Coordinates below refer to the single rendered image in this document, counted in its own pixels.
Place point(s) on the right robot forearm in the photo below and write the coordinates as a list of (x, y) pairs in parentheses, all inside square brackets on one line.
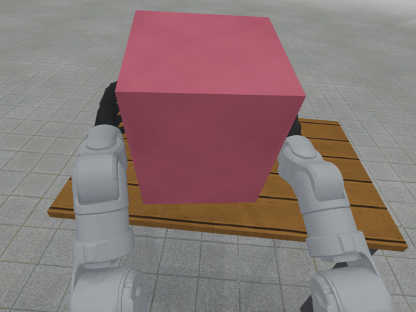
[(319, 188)]

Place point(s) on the carton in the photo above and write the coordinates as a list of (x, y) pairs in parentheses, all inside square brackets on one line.
[(206, 101)]

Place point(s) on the left robot forearm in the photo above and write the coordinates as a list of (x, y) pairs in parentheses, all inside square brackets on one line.
[(100, 202)]

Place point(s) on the robot left upper arm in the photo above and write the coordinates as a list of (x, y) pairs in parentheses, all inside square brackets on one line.
[(110, 289)]

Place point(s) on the robot right upper arm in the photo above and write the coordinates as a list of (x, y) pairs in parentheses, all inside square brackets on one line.
[(349, 289)]

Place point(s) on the right robot hand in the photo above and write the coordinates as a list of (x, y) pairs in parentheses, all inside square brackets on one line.
[(295, 129)]

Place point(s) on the table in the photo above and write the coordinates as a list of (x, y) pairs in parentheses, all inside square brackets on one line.
[(276, 213)]

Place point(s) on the left robot hand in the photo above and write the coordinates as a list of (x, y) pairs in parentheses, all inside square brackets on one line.
[(108, 109)]

